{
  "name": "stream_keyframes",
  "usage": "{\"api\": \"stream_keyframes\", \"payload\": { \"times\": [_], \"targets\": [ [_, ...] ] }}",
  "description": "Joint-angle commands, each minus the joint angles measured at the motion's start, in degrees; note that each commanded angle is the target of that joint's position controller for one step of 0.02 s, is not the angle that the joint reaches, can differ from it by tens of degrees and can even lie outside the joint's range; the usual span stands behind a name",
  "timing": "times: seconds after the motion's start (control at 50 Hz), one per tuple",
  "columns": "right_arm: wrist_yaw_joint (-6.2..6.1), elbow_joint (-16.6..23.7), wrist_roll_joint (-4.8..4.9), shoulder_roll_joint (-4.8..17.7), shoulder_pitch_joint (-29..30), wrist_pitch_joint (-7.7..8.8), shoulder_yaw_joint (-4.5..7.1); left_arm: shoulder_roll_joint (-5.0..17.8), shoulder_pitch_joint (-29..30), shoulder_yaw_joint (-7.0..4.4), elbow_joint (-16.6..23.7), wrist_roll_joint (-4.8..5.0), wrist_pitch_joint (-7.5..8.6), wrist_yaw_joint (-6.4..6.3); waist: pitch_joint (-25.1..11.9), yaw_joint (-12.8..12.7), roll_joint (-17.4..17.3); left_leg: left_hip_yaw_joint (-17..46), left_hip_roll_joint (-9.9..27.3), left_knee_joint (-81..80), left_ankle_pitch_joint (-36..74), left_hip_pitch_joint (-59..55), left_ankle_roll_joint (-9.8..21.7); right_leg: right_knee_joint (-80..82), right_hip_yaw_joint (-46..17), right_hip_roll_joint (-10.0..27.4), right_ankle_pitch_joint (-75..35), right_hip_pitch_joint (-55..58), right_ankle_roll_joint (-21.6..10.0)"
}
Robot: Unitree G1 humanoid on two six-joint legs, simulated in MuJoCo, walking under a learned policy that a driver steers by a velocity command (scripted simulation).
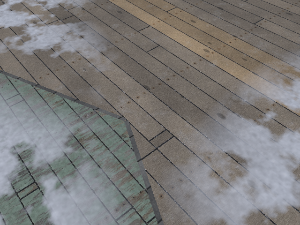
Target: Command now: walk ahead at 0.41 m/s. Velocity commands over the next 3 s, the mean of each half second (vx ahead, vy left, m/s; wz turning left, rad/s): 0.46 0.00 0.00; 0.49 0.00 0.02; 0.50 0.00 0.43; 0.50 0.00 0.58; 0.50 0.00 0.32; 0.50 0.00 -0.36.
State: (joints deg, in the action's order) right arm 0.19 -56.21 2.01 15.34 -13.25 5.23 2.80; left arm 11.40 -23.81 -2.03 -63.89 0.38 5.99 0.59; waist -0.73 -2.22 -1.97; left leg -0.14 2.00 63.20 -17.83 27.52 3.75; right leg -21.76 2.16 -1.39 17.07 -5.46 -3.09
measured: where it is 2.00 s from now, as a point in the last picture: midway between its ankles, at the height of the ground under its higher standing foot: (142, 125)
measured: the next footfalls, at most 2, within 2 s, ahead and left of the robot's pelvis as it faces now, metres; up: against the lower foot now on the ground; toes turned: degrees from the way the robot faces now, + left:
left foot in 0.30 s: +0.34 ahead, +0.15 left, +0.00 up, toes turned +2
right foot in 0.86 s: +0.66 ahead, -0.08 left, +0.00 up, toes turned -2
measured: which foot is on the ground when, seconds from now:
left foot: up 0.00-0.28, down 0.30-0.88, up 0.90-1.00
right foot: down 0.00-0.32, up 0.34-0.84, down 0.86-1.00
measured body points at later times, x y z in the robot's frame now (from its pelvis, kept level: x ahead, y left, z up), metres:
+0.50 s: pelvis +0.27 +0.07 +0.00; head +0.29 +0.08 +0.45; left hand +0.35 +0.34 -0.14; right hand +0.33 -0.19 -0.13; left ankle +0.30 +0.15 -0.74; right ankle +0.26 -0.09 -0.65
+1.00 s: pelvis +0.57 +0.01 -0.01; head +0.59 +0.00 +0.44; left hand +0.68 +0.28 -0.12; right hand +0.60 -0.26 -0.15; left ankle +0.48 +0.16 -0.65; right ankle +0.62 -0.08 -0.74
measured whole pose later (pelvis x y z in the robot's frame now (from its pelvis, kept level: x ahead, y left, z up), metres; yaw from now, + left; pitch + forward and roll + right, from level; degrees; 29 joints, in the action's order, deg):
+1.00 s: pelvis +0.57 +0.01 -0.01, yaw +2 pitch +1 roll +0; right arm -0.1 -56.5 1.9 15.5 -17.1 5.2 2.7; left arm 13.9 -9.4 -3.0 -51.6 -0.2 5.9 1.5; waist 2.0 0.5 -1.7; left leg 2.7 2.7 67.6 -20.8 24.4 2.9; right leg -25.3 4.3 -1.5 8.0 -18.2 -3.2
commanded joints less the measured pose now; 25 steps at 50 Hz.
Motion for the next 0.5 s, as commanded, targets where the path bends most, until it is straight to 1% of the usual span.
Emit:
{"api": "stream_keyframes", "payload": {
  "times": [0.02,0.04,0.08,0.1,0.12,0.14,0.18,0.2,0.22,0.24,0.26,0.28,0.3,0.32,0.34,0.36,0.38,0.4,0.42,0.44,0.46,0.48,0.5],
  "targets": [
    [1.05,4.82,-0.53,3.24,6.53,1.19,0.85,5.1,-2.69,0.1,1.98,-0.43,-0.05,-0.28,5.93,-0.24,6.87,1.27,4.56,-3.28,6.99,19.44,-0.8,13.94,-15.33,14.71,-13.46,10.07,-7.24],
    [1.26,5.25,-0.6,2.03,7.79,0.74,0.5,5.43,-3.3,0.17,2.07,-0.39,-0.42,-0.77,6.2,-0.36,6.76,0.05,4.29,-6.66,8.09,18.4,-1.85,14.24,-12.44,13.51,-15.76,8.87,-7.17],
    [1.32,7.66,-0.78,0.22,13.77,0.47,-0.41,7.62,-3.01,-0.07,2.93,-0.46,-0.89,-1.61,8.1,-1.37,5.96,-1.63,3.18,-16.59,12.27,15.08,-3.36,15.69,-9.32,12.35,-16.06,4.13,-7.04],
    [1.42,8.73,-0.71,-0.28,16.49,0.46,-0.8,8.76,-3.49,-0.28,3.11,-0.53,-0.92,-1.84,8.55,-2.0,6.25,-2.44,2.3,-21.05,14.69,12.31,-3.66,16.56,-8.48,12.19,-15.68,1.93,-7.05],
    [1.56,9.4,-0.56,-0.02,18.13,0.41,-0.92,9.5,-4.42,-0.48,3.01,-0.45,-0.89,-1.95,8.71,-2.3,6.71,-3.15,1.49,-24.11,16.27,9.94,-3.68,17.19,-7.78,12.33,-15.58,1.02,-7.1],
    [1.73,9.96,-0.4,0.47,19.33,0.32,-0.97,9.94,-5.42,-0.69,2.75,-0.17,-0.83,-1.99,9.06,-2.45,7.18,-3.45,1.01,-26.18,17.31,8.4,-3.4,17.76,-7.41,12.94,-15.64,0.99,-7.21],
    [2.08,11.07,-0.12,1.63,21.02,0.26,-0.88,9.87,-6.18,-0.99,2.34,0.6,-0.81,-1.99,10.06,-1.93,7.49,-2.32,1.08,-29.55,18.33,7.77,-2.02,17.47,-6.78,14.55,-17.08,3.7,-6.75],
    [2.3,11.55,-0.12,2.23,21.41,0.36,-0.74,9.92,-6.03,-1.17,2.29,0.81,-0.92,-1.99,10.03,-1.34,7.4,-1.89,1.05,-30.94,18.02,7.55,-1.15,16.5,-6.42,15.39,-19.12,5.82,-6.29],
    [2.5,11.74,-0.17,3.03,20.84,0.5,-0.45,10.18,-5.54,-1.41,2.39,0.81,-1.13,-1.96,9.25,-0.33,7.36,-1.8,0.73,-31.97,17.13,6.28,-0.22,14.69,-5.88,16.08,-23.19,7.94,-5.7],
    [2.6,11.52,-0.25,4.21,18.82,0.64,0.11,10.78,-4.66,-1.68,2.71,0.61,-1.39,-1.92,7.26,1.35,7.86,-2.31,-0.31,-32.29,15.9,2.8,0.78,11.42,-5.13,16.39,-31.86,9.63,-5.01],
    [2.5,10.6,-0.32,5.75,14.66,0.65,0.96,11.49,-3.78,-1.99,3.09,0.33,-1.78,-1.89,3.71,3.88,8.88,-3.57,-2.12,-31.65,14.48,-3.33,1.86,5.89,-4.08,16.12,-43.09,10.52,-4.28],
    [2.19,7.9,-0.17,7.72,5.68,0.47,2.31,11.2,-2.83,-1.93,3.52,-0.07,-2.34,-1.86,-1.73,8.41,8.96,-4.73,-4.04,-31.39,13.76,-14.47,3.35,-4.46,-2.29,14.19,-50.69,8.59,-3.01],
    [1.65,5.12,-0.1,10.18,-4.56,0.11,3.53,10.4,-2.16,-1.47,4.58,-0.59,-2.59,-1.81,-7.99,12.77,7.59,-0.28,-0.23,-30.19,12.48,-30.19,5.48,-18.41,-1.08,11.74,-44.29,-0.91,-1.14],
    [1.26,3.48,-1.78,15.52,-12.06,-0.3,4.7,3.18,-8.49,0.39,5.74,-0.69,-1.79,-1.17,-17.55,10.25,-6.71,26.35,15.31,-35.04,-1.76,-51.21,13.91,-42.28,0.26,2.21,-17.07,-22.68,2.55],
    [1.62,3.12,-1.65,12.9,-11.64,-0.28,3.57,1.89,-8.5,0.93,5.03,0.48,0.06,-0.75,-22.04,9.64,-12.58,46.76,20.97,-47.93,-9.79,-51.96,16.9,-54.65,-8.32,-2.28,13.8,-30.32,2.31],
    [1.8,3.64,-1.11,9.1,-5.69,0.2,2.42,7.15,-2.62,-0.57,7.05,2.13,1.27,-0.5,-11.56,8.47,-9.11,39.75,18.64,-49.27,-10.97,-43.74,13.3,-59.15,-9.7,1.53,11.58,-36.1,0.88],
    [1.88,4.9,-1.13,6.65,-0.41,0.61,1.69,8.86,2.03,-0.92,8.48,2.64,1.84,-0.73,-5.26,6.8,-4.43,30.17,16.77,-49.88,-5.19,-34.04,11.15,-57.7,-7.91,4.85,6.26,-35.81,-0.23],
    [2.34,5.29,-1.79,5.31,2.74,1.11,1.22,9.18,4.37,-1.4,8.66,1.65,1.94,-1.35,-1.78,5.01,0.21,22.45,14.14,-50.18,7.03,-25.0,9.34,-53.56,-7.14,7.41,1.96,-31.86,-0.51],
    [2.58,5.22,-2.42,3.87,4.88,1.43,0.76,8.04,3.32,-1.82,8.76,1.05,1.13,-1.8,-1.2,2.26,-0.72,17.95,12.01,-52.19,7.96,-19.78,8.78,-50.5,-7.07,9.32,-1.16,-28.75,-0.61],
    [2.74,4.86,-2.69,3.41,5.51,1.6,0.63,6.81,2.07,-1.76,8.62,0.99,0.24,-1.91,-0.9,1.04,-2.4,16.27,11.12,-53.93,8.01,-15.98,9.19,-48.69,-7.36,10.18,-2.05,-25.57,-0.53],
    [2.66,4.34,-2.53,3.23,4.99,1.71,0.57,5.65,1.6,-1.69,8.65,0.97,-0.49,-1.92,-0.12,0.53,-2.39,14.5,10.5,-55.27,8.83,-14.09,9.72,-46.96,-7.03,10.5,-2.15,-24.88,-0.29],
    [2.43,3.59,-2.3,3.3,3.66,1.83,0.47,5.43,2.25,-1.74,9.01,0.9,-1.06,-1.94,1.01,0.28,-2.22,12.45,9.92,-56.3,10.11,-12.86,10.03,-45.11,-6.5,10.74,-2.71,-25.47,0.08],
    [2.02,3.0,-2.15,3.82,2.27,1.9,0.52,6.14,4.43,-2.01,9.89,0.55,-1.24,-2.06,2.22,0.44,-1.38,10.48,9.15,-56.8,12.39,-12.94,9.91,-42.41,-5.99,10.9,-4.63,-27.41,0.45]
  ]
}}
